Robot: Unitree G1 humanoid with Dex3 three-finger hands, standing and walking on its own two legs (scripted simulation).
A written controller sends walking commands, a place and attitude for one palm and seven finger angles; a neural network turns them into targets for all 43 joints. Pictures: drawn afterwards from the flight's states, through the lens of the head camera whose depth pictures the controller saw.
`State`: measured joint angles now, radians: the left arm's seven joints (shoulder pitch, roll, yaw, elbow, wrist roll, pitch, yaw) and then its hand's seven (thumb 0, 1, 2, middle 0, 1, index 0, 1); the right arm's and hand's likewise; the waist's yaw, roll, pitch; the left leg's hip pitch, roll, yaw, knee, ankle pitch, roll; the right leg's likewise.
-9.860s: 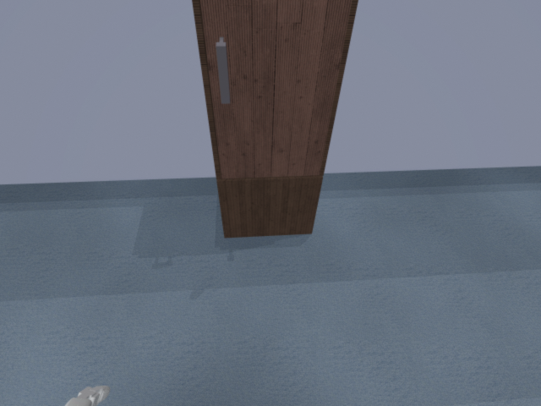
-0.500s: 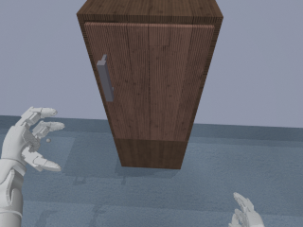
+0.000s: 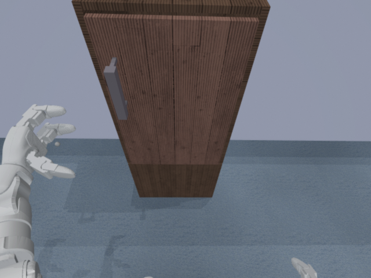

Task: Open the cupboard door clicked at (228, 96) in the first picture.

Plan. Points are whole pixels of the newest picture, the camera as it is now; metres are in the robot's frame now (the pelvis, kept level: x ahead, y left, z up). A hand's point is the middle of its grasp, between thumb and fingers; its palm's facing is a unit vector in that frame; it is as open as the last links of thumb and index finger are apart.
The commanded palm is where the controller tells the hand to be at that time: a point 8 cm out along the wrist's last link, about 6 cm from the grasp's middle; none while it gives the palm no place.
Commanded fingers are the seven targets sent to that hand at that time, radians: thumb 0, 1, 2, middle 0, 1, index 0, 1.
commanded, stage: move the hooked fingers beside the handle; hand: left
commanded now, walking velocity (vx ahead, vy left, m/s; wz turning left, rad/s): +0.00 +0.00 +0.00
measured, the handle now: (118, 89) +0.55 +0.19 +0.08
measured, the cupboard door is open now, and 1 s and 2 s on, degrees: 0 0 0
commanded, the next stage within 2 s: none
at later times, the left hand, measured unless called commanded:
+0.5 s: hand (68, 126) +0.41 +0.27 +0.09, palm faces +0.05 -1.00 +0.01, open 14.0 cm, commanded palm +0.38 +0.31 +0.09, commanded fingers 0.00 -0.50 0.30 -0.30 -1.20 -0.30 -1.20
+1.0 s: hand (84, 100) +0.48 +0.25 +0.10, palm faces +0.02 -1.00 +0.00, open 14.0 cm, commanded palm +0.47 +0.31 +0.08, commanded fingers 0.00 -0.50 0.30 -0.30 -1.20 -0.30 -1.20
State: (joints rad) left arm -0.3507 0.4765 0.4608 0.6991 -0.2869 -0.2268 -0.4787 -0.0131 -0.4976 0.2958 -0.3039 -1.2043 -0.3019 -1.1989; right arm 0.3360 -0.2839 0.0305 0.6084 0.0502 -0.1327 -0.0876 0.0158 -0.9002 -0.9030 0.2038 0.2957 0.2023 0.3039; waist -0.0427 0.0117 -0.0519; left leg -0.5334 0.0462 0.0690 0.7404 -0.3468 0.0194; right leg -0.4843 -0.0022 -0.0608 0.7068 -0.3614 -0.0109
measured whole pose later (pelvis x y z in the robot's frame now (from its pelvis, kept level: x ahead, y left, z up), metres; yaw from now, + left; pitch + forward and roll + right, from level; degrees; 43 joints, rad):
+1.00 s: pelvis -0.01 +0.00 -0.02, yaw -1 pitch +17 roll -3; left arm -0.91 0.69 0.49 1.23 -0.12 -0.32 -0.42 -0.01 -0.50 0.30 -0.30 -1.20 -0.30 -1.20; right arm 0.42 -0.30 0.04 0.65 0.02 0.01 -0.06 0.01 -0.90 -0.90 0.20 0.30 0.20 0.30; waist -0.17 0.00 -0.06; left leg -0.79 0.07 0.06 0.87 -0.37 0.02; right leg -0.73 0.02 -0.07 0.81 -0.37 -0.01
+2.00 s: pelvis -0.01 +0.01 -0.02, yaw -1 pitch +18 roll -3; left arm -0.92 0.69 0.46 1.25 -0.12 -0.30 -0.42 -0.01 -0.50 0.30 -0.30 -1.20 -0.30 -1.20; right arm 0.42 -0.29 0.05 0.62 0.02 0.07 -0.05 0.01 -0.90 -0.90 0.20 0.30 0.20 0.30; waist -0.17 0.01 -0.08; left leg -0.82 0.07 0.05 0.91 -0.40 0.03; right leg -0.74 0.02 -0.07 0.82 -0.38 0.00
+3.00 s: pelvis +0.00 +0.00 -0.02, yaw -1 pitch +17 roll -3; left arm -0.86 0.51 0.41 1.14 -0.13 -0.33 -0.29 -0.01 -0.50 0.30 -0.30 -1.21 -0.30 -1.20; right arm 0.40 -0.26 0.03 0.63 0.01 0.07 -0.02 0.01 -0.90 -0.90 0.20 0.30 0.20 0.30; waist -0.15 0.02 -0.09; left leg -0.77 0.07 0.05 0.89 -0.40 0.02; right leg -0.71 0.02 -0.07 0.82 -0.40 -0.01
